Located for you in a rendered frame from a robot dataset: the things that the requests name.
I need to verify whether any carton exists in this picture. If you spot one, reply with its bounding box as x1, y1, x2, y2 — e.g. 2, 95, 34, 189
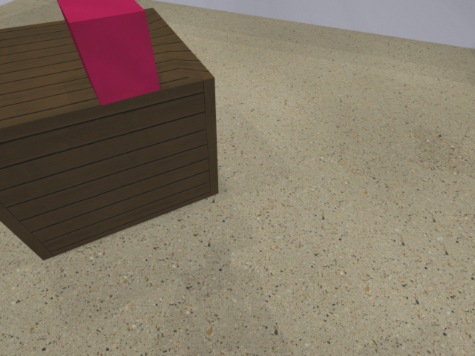
57, 0, 160, 105

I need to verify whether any pedestal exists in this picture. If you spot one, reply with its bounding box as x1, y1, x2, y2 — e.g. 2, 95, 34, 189
0, 8, 218, 260

